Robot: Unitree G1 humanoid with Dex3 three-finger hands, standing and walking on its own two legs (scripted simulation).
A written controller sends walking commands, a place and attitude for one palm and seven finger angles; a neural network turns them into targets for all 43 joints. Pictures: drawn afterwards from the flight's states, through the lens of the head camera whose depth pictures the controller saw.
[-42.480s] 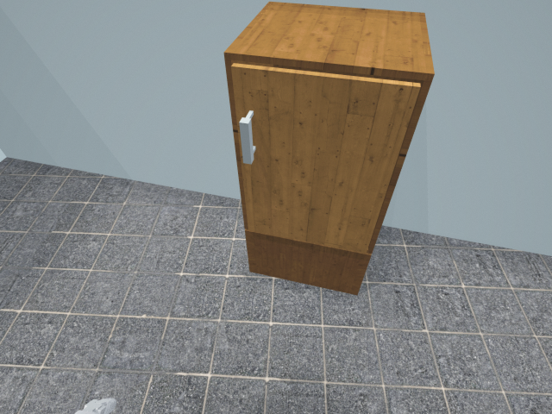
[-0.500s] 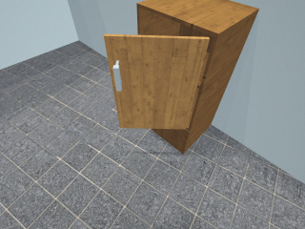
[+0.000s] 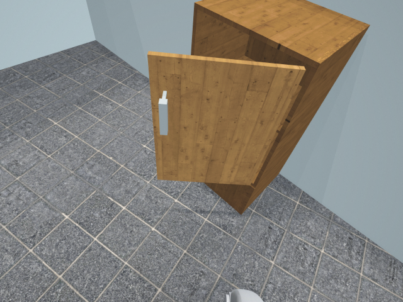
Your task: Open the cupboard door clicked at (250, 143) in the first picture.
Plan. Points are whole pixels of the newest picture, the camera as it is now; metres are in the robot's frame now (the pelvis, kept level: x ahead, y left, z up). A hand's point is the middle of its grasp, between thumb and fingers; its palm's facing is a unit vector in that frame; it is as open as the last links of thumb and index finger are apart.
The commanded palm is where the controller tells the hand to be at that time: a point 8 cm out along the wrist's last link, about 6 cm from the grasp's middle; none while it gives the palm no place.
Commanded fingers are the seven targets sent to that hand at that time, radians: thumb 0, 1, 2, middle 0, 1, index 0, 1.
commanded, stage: shuffle to correct the standing spot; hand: left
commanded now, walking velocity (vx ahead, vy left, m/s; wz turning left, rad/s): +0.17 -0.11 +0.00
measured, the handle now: (164, 113) +0.62 +0.15 -0.03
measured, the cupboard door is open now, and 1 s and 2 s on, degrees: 43 43 43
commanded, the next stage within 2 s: come to a stop and stand still in 0.24 s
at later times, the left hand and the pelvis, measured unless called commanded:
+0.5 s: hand (153, 261) +0.24 +0.12 -0.19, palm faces +0.05 -0.98 -0.19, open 7.2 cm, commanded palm none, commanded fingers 0.00 0.90 0.90 -0.20 -0.30 -0.20 -0.30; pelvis +0.15 -0.06 -0.01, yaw +2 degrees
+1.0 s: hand out of the picture +0.13 +0.18 -0.19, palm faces +0.08 -0.97 -0.23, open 7.4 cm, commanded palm none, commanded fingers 0.00 0.90 0.90 -0.20 -0.30 -0.20 -0.30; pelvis +0.13 -0.01 -0.02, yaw +2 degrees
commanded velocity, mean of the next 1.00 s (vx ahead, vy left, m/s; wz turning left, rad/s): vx -0.04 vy -0.01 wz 0.00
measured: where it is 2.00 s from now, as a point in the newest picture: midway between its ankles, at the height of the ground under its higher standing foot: outside the picture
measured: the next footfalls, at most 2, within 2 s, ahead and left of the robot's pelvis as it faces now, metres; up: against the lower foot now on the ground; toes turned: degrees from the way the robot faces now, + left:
right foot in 0.32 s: +0.24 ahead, -0.12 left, +0.00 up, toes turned -6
left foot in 0.72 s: +0.21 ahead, +0.06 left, +0.00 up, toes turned +5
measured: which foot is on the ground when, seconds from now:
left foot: down 0.00-0.32, up 0.34-0.70, down 0.72-1.00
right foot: up 0.00-0.30, down 0.32-0.98, up 1.00-1.00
